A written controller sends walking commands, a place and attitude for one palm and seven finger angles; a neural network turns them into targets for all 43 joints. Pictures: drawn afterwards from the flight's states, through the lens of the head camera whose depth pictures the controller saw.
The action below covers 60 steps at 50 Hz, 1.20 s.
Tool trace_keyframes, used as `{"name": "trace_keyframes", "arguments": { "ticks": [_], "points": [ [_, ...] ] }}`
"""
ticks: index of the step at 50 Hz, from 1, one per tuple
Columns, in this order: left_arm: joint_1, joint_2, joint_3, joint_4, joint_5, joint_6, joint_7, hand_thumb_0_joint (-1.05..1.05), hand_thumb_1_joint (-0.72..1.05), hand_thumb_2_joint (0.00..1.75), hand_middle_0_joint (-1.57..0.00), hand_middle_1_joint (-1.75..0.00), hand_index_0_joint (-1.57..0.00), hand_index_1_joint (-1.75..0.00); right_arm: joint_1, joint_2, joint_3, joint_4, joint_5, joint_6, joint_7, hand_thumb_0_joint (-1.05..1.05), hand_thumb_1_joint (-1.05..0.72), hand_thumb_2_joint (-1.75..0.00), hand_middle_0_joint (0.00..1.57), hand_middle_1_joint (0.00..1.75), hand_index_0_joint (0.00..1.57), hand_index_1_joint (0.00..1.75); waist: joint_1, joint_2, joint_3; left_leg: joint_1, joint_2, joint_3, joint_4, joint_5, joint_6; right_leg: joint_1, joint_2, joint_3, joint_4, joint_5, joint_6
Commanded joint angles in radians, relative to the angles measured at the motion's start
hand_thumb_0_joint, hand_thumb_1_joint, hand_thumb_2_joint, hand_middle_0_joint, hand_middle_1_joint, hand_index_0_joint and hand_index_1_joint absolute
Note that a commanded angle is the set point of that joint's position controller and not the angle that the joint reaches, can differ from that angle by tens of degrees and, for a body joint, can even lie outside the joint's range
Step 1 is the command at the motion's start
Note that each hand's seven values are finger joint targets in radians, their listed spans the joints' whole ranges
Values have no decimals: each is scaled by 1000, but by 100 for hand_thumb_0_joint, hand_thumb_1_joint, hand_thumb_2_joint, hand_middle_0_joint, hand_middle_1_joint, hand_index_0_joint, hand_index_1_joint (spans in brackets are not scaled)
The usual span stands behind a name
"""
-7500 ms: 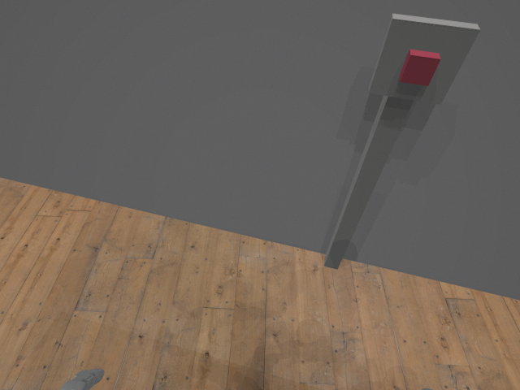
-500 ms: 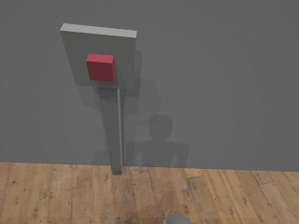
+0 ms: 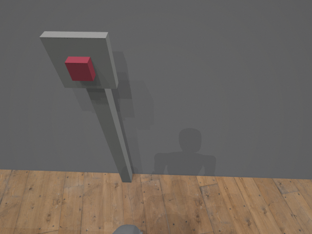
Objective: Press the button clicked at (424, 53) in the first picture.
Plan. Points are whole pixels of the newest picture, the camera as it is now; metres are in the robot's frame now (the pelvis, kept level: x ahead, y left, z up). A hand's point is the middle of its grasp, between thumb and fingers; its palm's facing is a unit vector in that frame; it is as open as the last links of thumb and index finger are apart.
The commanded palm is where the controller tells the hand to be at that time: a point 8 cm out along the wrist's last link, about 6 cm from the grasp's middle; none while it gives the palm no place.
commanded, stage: come to a stop and stand still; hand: left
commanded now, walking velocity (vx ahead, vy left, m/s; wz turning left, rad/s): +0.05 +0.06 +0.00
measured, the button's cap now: (81, 68) +0.48 +0.25 +0.17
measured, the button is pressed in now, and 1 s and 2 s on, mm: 0 0 0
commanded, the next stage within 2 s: look again from close up in 0.90 s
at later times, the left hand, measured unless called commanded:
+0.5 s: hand out of the picture +0.00 +0.27 -0.18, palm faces +0.02 -0.98 -0.21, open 7.4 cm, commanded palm none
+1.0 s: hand out of the picture -0.08 +0.24 -0.17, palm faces +0.01 -0.99 -0.13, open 7.4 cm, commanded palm none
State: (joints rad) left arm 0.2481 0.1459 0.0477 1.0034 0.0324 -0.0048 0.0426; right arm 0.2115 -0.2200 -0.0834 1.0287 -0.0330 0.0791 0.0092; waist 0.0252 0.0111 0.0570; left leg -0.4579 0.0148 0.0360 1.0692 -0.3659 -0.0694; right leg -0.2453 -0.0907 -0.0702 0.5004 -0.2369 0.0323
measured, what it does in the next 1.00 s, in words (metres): steps to the left: left foot, then right foot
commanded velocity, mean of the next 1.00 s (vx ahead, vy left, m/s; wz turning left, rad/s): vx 0.00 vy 0.00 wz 0.00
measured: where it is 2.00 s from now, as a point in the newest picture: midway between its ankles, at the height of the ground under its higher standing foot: outside the picture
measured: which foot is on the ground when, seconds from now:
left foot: up 0.00-0.14, down 0.16-1.00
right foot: down 0.00-0.18, up 0.20-0.48, down 0.50-1.00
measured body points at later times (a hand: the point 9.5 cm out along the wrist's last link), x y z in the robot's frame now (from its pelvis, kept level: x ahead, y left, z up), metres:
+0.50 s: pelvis -0.03 +0.09 +0.00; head -0.01 +0.09 +0.45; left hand +0.00 +0.32 -0.16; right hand +0.00 -0.14 -0.16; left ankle -0.01 +0.15 -0.74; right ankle -0.06 -0.02 -0.74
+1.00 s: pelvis -0.04 +0.10 +0.01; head -0.03 +0.11 +0.46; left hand -0.08 +0.30 -0.16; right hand -0.10 -0.10 -0.15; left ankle -0.01 +0.15 -0.74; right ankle -0.06 -0.02 -0.74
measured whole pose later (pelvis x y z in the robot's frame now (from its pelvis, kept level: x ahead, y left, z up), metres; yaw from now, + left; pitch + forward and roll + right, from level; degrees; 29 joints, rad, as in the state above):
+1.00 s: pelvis -0.04 +0.10 +0.01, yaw -2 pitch -1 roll +0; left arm 0.35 0.09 0.00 1.16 0.01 0.01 0.04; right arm 0.35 -0.10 -0.02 1.18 -0.02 0.00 -0.03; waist 0.00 -0.01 0.03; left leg -0.19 -0.06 0.13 0.35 -0.16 0.09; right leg -0.14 -0.02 -0.06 0.40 -0.24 0.00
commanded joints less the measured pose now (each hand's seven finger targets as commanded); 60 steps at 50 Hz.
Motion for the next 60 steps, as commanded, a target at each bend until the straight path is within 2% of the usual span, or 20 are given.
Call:
{"name": "trace_keyframes", "arguments": {
  "ticks": [1,6,7,8,9,10,11,14,20,24,26,27,28,37,49,50,51,53,55,60],
  "points": [
    [88,231,58,-37,13,-4,18,0,90,90,-20,-30,-20,-30,-45,-29,-2,-102,9,-21,5,0,-90,-90,20,30,20,30,32,-168,-24,-31,38,-36,-143,-46,6,58,-294,264,-198,125,-177],
    [18,229,55,-53,6,17,-2,0,90,90,-20,-30,-20,-30,88,-11,6,-67,25,-55,-5,0,-90,-90,20,30,20,30,-35,-197,-56,337,-19,55,-578,102,30,-133,-178,174,-109,25,-99],
    [10,198,47,-61,-2,23,-6,0,90,90,-20,-30,-20,-30,128,-46,3,-56,27,-66,-10,0,-90,-90,20,30,20,30,-53,-75,-79,410,18,22,-662,132,36,-173,-115,118,-20,-30,-63],
    [26,135,37,-75,-10,30,-9,0,90,90,-20,-30,-20,-30,137,-127,-13,-64,17,-75,-14,0,-90,-90,20,30,20,30,-55,192,-76,413,206,-218,-757,137,92,-270,-8,28,146,-181,-9],
    [1,97,27,-84,-11,35,-7,0,90,90,-20,-30,-20,-30,112,-184,-23,-84,11,-68,-19,0,-90,-90,20,30,20,30,-62,329,-22,245,326,-330,-855,130,177,-252,35,-3,291,-332,16],
    [-11,106,26,-81,-8,36,-9,0,90,90,-20,-30,-20,-30,52,-167,-14,-99,5,-64,-24,0,-90,-90,20,30,20,30,-40,220,30,110,330,-289,-872,53,214,-186,7,48,372,-283,5],
    [2,91,23,-50,-1,43,-8,0,90,90,-20,-30,-20,-30,3,-113,3,-94,3,-74,-31,0,-90,-90,20,30,20,30,-23,256,28,91,267,-252,-900,23,202,-168,4,70,416,-246,4],
    [70,83,17,6,-1,39,-18,0,90,90,-20,-30,-20,-30,-30,-75,23,-91,10,-78,-42,0,-90,-90,20,30,20,30,3,146,17,174,199,-156,-849,190,196,-173,13,54,460,-153,-1],
    [34,66,-4,20,-8,26,-12,0,90,90,-20,-30,-20,-30,78,-62,25,-22,12,-92,-56,0,-90,-90,20,30,20,30,-34,74,-54,366,226,-186,-795,513,238,-90,20,36,166,-198,3],
    [117,67,-10,70,-12,14,-1,0,90,90,-20,-30,-20,-30,85,-41,33,12,22,-95,-53,0,-90,-90,20,30,20,30,3,23,-92,308,169,-153,-728,445,166,118,12,52,-151,55,-13],
    [106,91,-15,79,-13,0,5,0,90,90,-20,-30,-20,-30,89,-2,44,22,30,-99,-47,0,-90,-90,20,30,20,30,-19,-50,-63,240,106,-100,-725,332,102,158,-79,146,-162,193,-58],
    [99,91,-20,80,-16,-3,5,0,90,90,-20,-30,-20,-30,95,4,50,31,28,-99,-45,0,-90,-90,20,30,20,30,-25,-50,-54,263,92,-91,-740,322,92,130,-99,148,-149,221,-76],
    [81,85,-21,86,-19,-11,4,0,90,90,-20,-30,-20,-30,103,3,50,50,22,-93,-46,0,-90,-90,20,30,20,30,-32,-151,-38,289,91,-78,-736,309,89,100,-79,147,-152,213,-80],
    [117,53,-30,105,-20,8,4,0,90,90,-20,-30,-20,-30,152,7,60,111,20,-87,-46,0,-90,-90,20,30,20,30,-21,17,69,219,114,-133,-867,37,103,55,-21,98,-170,-14,-53],
    [180,11,-38,135,-17,-3,6,0,90,90,-20,-30,-20,-30,192,31,55,126,23,-94,-52,0,-90,-90,20,30,20,30,-29,-9,30,265,116,-124,-851,72,105,30,-19,101,-167,22,-53],
    [90,213,-46,21,-4,-13,0,0,90,90,-20,-30,-20,-30,119,-127,51,-42,19,-92,-38,0,-90,-90,20,30,20,30,-64,-15,145,165,56,-130,-806,186,71,-21,23,40,-85,-31,-83],
    [132,129,-17,21,-11,-12,7,0,90,90,-20,-30,-20,-30,83,-106,36,-46,8,-115,-47,0,-90,-90,20,30,20,30,-12,-30,1,164,113,-175,-737,105,106,5,-1,69,-61,-59,-83],
    [172,81,-35,36,-7,-14,8,0,90,90,-20,-30,-20,-30,113,-64,38,-38,11,-116,-53,0,-90,-90,20,30,20,30,-27,20,-85,191,109,-177,-734,66,121,37,-8,70,-52,-10,-88],
    [182,84,-33,24,-4,-11,7,0,90,90,-20,-30,-20,-30,115,-64,35,-52,9,-105,-51,0,-90,-90,20,30,20,30,-33,67,-97,175,107,-183,-732,21,126,36,4,66,-46,-23,-87],
    [137,142,-23,-5,-6,-25,7,0,90,90,-20,-30,-20,-30,89,-103,30,-68,19,-107,-44,0,-90,-90,20,30,20,30,-35,-28,-34,198,103,-143,-683,181,138,9,-14,100,-83,59,-93]
  ]
}}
